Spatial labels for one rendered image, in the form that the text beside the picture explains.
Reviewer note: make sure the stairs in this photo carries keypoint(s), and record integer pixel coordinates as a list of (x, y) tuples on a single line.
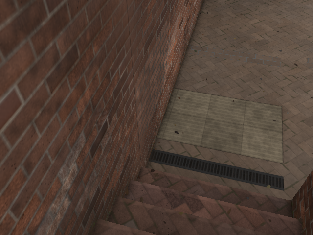
[(162, 203)]

